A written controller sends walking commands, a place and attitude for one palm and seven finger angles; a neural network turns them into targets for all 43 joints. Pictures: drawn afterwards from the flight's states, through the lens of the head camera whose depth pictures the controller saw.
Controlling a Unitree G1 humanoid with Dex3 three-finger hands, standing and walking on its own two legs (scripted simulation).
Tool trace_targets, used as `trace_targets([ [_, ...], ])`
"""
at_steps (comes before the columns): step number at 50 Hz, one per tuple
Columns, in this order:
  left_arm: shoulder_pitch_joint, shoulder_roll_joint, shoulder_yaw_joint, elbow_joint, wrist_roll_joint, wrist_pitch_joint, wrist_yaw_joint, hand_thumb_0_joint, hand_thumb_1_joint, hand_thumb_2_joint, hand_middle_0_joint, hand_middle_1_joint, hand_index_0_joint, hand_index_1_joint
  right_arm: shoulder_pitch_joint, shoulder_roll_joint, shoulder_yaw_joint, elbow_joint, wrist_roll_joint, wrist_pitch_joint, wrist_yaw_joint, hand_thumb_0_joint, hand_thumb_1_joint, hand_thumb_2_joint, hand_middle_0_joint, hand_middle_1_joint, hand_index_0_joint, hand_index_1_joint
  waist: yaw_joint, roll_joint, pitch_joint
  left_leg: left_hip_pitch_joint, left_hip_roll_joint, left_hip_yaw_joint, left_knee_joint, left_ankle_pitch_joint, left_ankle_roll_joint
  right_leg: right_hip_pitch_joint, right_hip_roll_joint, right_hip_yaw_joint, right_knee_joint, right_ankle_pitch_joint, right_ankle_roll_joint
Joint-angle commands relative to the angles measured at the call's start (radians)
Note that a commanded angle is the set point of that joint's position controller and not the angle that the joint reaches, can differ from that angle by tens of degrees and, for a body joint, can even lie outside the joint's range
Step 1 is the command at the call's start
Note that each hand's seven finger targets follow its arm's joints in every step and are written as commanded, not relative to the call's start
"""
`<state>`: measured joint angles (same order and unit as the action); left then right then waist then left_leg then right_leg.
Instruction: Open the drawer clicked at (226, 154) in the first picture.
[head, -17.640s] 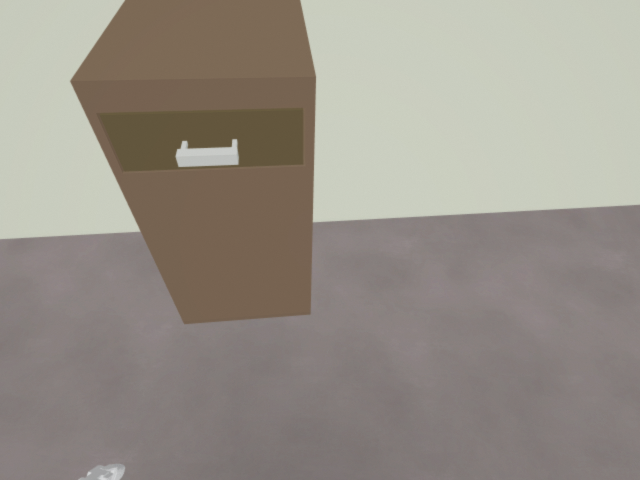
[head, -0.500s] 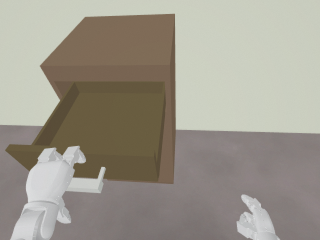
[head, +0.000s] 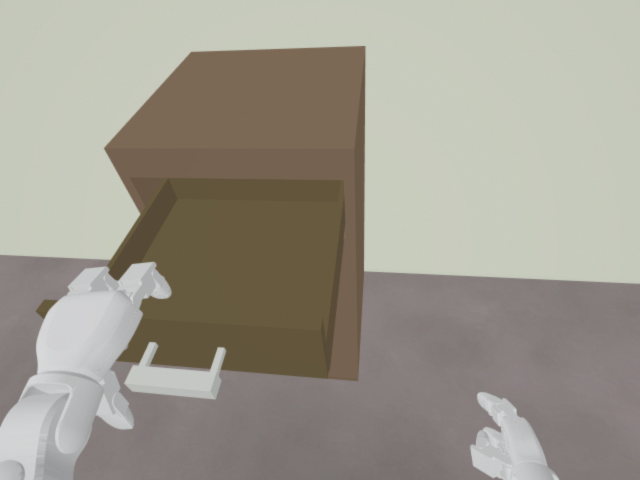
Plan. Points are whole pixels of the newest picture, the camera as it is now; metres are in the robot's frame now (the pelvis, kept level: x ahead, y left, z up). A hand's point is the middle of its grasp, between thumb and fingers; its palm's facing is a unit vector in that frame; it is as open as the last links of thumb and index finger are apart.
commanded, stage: lift the hand off the handle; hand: left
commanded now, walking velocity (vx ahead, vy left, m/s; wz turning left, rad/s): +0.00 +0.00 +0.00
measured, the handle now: (179, 366) +0.24 +0.26 -0.02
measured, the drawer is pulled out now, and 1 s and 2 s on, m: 0.30 0.30 0.30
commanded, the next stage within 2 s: draw the hand back to the body in 0.24 s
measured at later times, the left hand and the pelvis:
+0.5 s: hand (113, 350) +0.20 +0.26 +0.11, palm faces +0.05 -0.08 -1.00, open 13.8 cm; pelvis -0.01 +0.00 +0.00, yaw +0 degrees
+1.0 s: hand (109, 354) +0.19 +0.25 +0.13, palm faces +0.17 -0.38 -0.91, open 13.8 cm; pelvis -0.01 +0.00 +0.00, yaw +0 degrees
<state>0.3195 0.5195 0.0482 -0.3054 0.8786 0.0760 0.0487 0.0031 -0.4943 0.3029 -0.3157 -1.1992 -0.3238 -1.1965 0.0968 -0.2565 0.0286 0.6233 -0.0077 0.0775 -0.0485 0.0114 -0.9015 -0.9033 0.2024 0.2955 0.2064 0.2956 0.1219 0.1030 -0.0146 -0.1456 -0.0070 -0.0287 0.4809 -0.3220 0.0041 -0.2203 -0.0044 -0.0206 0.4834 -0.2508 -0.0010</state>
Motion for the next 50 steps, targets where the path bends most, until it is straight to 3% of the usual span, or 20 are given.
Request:
trace_targets([
  [1,-0.151,0.207,0.158,-0.264,0.005,-0.029,0.038,0.000,-0.500,0.300,-0.300,-1.200,-0.300,-1.200,-0.173,-0.089,-0.029,-0.173,-0.004,-0.055,-0.006,0.000,-0.900,-0.900,0.200,0.300,0.200,0.300,0.001,-0.032,-0.153,-0.019,-0.011,0.030,-0.067,0.392,0.011,0.144,0.009,-0.016,-0.056,0.273,-0.016],
  [8,-0.146,0.266,0.241,-0.231,-0.029,0.020,0.018,0.000,-0.500,0.300,-0.300,-1.200,-0.300,-1.200,-0.202,-0.092,-0.025,-0.171,0.015,-0.046,0.011,0.000,-0.900,-0.900,0.200,0.300,0.200,0.300,0.010,-0.017,-0.118,-0.028,-0.008,0.022,-0.089,0.395,0.002,0.173,0.015,-0.006,-0.075,0.273,-0.025],
  [11,-0.096,0.200,0.165,-0.232,-0.053,0.032,-0.022,0.000,-0.500,0.300,-0.300,-1.200,-0.300,-1.200,-0.177,-0.098,-0.032,-0.173,0.016,-0.035,0.018,0.000,-0.900,-0.900,0.200,0.300,0.200,0.300,-0.002,-0.043,-0.105,-0.019,-0.010,0.033,-0.106,0.395,0.005,0.170,0.012,-0.026,-0.083,0.274,-0.016],
  [15,-0.112,0.202,0.145,-0.233,-0.060,0.033,-0.061,0.000,-0.500,0.300,-0.300,-1.200,-0.300,-1.200,-0.173,-0.102,-0.029,-0.174,0.015,-0.037,0.014,0.000,-0.900,-0.900,0.200,0.300,0.200,0.300,-0.019,-0.064,-0.088,-0.019,-0.006,0.034,-0.114,0.354,0.010,0.159,0.015,-0.029,-0.097,0.237,-0.013],
  [16,-0.139,0.226,0.161,-0.244,-0.049,0.022,-0.060,0.000,-0.500,0.300,-0.300,-1.200,-0.300,-1.200,-0.173,-0.108,-0.024,-0.180,0.012,-0.037,0.009,0.000,-0.900,-0.900,0.200,0.300,0.200,0.300,-0.015,-0.095,-0.098,-0.022,-0.007,0.034,-0.113,0.339,0.012,0.156,0.014,-0.029,-0.098,0.227,-0.010],
  [18,-0.167,0.252,0.188,-0.281,-0.037,0.001,-0.045,0.000,-0.500,0.300,-0.300,-1.200,-0.300,-1.200,-0.195,-0.106,-0.016,-0.195,0.013,-0.046,0.003,0.000,-0.900,-0.900,0.200,0.300,0.200,0.300,-0.006,-0.053,-0.109,-0.025,0.002,0.023,-0.112,0.308,0.010,0.153,0.022,-0.019,-0.100,0.182,-0.015],
  [19,-0.206,0.221,0.153,-0.271,-0.021,-0.020,-0.040,0.000,-0.500,0.300,-0.300,-1.200,-0.300,-1.200,-0.177,-0.090,-0.006,-0.191,0.003,-0.052,0.002,0.000,-0.900,-0.900,0.200,0.300,0.200,0.300,-0.005,-0.055,-0.129,-0.014,-0.008,0.026,-0.108,0.307,0.014,0.145,0.009,-0.032,-0.097,0.160,-0.016],
  [22,-0.203,0.255,0.199,-0.274,-0.012,-0.060,0.000,0.000,-0.500,0.300,-0.300,-1.200,-0.300,-1.200,-0.168,-0.093,-0.020,-0.175,0.000,-0.059,-0.005,0.000,-0.900,-0.900,0.200,0.300,0.200,0.300,0.004,-0.012,-0.131,-0.008,-0.008,0.019,-0.109,0.328,0.006,0.143,0.015,-0.030,-0.100,0.174,-0.021],
  [23,-0.203,0.277,0.230,-0.295,-0.014,-0.064,0.013,0.000,-0.500,0.300,-0.300,-1.200,-0.300,-1.200,-0.189,-0.096,-0.020,-0.180,0.005,-0.068,-0.004,0.000,-0.900,-0.900,0.200,0.300,0.200,0.300,0.010,0.037,-0.151,-0.007,-0.003,0.013,-0.105,0.325,0.003,0.155,0.022,-0.013,-0.100,0.172,-0.026],
  [24,-0.207,0.252,0.207,-0.295,-0.009,-0.072,0.023,0.000,-0.500,0.300,-0.300,-1.200,-0.300,-1.200,-0.165,-0.083,-0.015,-0.177,-0.001,-0.072,0.000,0.000,-0.900,-0.900,0.200,0.300,0.200,0.300,0.011,0.033,-0.177,0.001,-0.010,0.017,-0.098,0.345,0.003,0.159,0.009,-0.027,-0.091,0.177,-0.026],
  [28,-0.116,0.253,0.242,-0.254,-0.029,-0.042,0.037,0.000,-0.500,0.300,-0.300,-1.200,-0.300,-1.200,-0.190,-0.089,-0.028,-0.169,0.011,-0.069,0.014,0.000,-0.900,-0.900,0.200,0.300,0.200,0.300,0.016,0.013,-0.136,-0.025,-0.006,0.016,-0.102,0.357,-0.007,0.159,0.021,-0.014,-0.094,0.202,-0.030],
  [29,-0.124,0.205,0.186,-0.231,-0.026,-0.031,0.026,0.000,-0.500,0.300,-0.300,-1.200,-0.300,-1.200,-0.175,-0.079,-0.021,-0.162,0.006,-0.064,0.020,0.000,-0.900,-0.900,0.200,0.300,0.200,0.300,0.007,-0.021,-0.116,-0.038,-0.010,0.023,-0.109,0.350,-0.004,0.149,0.013,-0.033,-0.089,0.191,-0.027],
  [30,-0.119,0.207,0.186,-0.206,-0.038,-0.019,0.018,0.000,-0.500,0.300,-0.300,-1.200,-0.300,-1.200,-0.175,-0.086,-0.032,-0.152,0.012,-0.056,0.018,0.000,-0.900,-0.900,0.200,0.300,0.200,0.300,-0.002,-0.027,-0.078,-0.046,-0.009,0.027,-0.119,0.335,-0.004,0.139,0.017,-0.028,-0.099,0.190,-0.026],
  [36,-0.127,0.203,0.147,-0.257,-0.037,0.012,-0.023,0.000,-0.500,0.300,-0.300,-1.200,-0.300,-1.200,-0.184,-0.097,-0.027,-0.181,0.016,-0.052,0.014,0.000,-0.900,-0.900,0.200,0.300,0.200,0.300,-0.005,-0.042,-0.108,-0.035,-0.010,0.028,-0.130,0.291,0.007,0.153,0.014,-0.030,-0.102,0.156,-0.018],
  [39,-0.115,0.221,0.169,-0.277,-0.022,-0.013,-0.018,0.000,-0.500,0.300,-0.300,-1.200,-0.300,-1.200,-0.178,-0.092,-0.015,-0.191,0.010,-0.065,0.007,0.000,-0.900,-0.900,0.200,0.300,0.200,0.300,0.002,-0.078,-0.145,-0.028,-0.008,0.027,-0.117,0.283,0.012,0.160,0.011,-0.031,-0.098,0.136,-0.015],
  [43,-0.079,0.287,0.264,-0.294,-0.026,-0.040,0.014,0.000,-0.500,0.300,-0.300,-1.200,-0.300,-1.200,-0.191,-0.102,-0.021,-0.189,0.010,-0.071,0.000,0.000,-0.900,-0.900,0.200,0.300,0.200,0.300,0.018,-0.026,-0.125,-0.030,-0.005,0.020,-0.104,0.289,0.007,0.157,0.020,-0.007,-0.105,0.163,-0.019],
  [47,-0.032,0.263,0.264,-0.282,-0.045,-0.053,0.036,0.000,-0.500,0.300,-0.300,-1.200,-0.300,-1.200,-0.170,-0.095,-0.029,-0.182,0.010,-0.068,0.003,0.000,-0.900,-0.900,0.200,0.300,0.200,0.300,0.015,-0.018,-0.104,-0.037,-0.013,0.032,-0.094,0.310,0.003,0.143,0.010,-0.017,-0.096,0.188,-0.017],
  [48,-0.163,-0.044,0.285,-0.359,-0.754,-0.135,0.041,0.000,-0.465,0.315,-0.298,-1.178,-0.298,-1.178,-0.122,-0.023,-0.025,-0.231,0.018,-0.145,-0.009,0.000,-0.900,-0.900,0.200,0.300,0.200,0.300,-0.083,-0.072,-0.042,0.070,0.011,0.028,-0.079,0.260,0.027,0.122,0.029,-0.028,-0.140,0.185,-0.027],
  [49,0.022,0.008,0.315,-0.145,-0.791,-0.157,0.056,0.000,-0.430,0.330,-0.295,-1.155,-0.295,-1.155,-0.084,-0.044,-0.019,-0.181,0.004,-0.185,-0.025,0.000,-0.900,-0.900,0.200,0.300,0.200,0.300,-0.077,-0.165,0.002,0.042,0.031,0.029,-0.096,0.217,0.021,0.129,0.029,-0.040,-0.118,0.146,-0.018],
  [50,0.037,-0.015,0.292,-0.180,-0.809,-0.168,0.049,0.000,-0.395,0.345,-0.292,-1.133,-0.292,-1.133,-0.098,-0.051,-0.023,-0.185,0.007,-0.193,-0.029,0.000,-0.900,-0.900,0.200,0.300,0.200,0.300,-0.072,-0.150,0.017,0.020,0.031,0.025,-0.107,0.200,0.020,0.128,0.026,-0.040,-0.119,0.131,-0.016],
])
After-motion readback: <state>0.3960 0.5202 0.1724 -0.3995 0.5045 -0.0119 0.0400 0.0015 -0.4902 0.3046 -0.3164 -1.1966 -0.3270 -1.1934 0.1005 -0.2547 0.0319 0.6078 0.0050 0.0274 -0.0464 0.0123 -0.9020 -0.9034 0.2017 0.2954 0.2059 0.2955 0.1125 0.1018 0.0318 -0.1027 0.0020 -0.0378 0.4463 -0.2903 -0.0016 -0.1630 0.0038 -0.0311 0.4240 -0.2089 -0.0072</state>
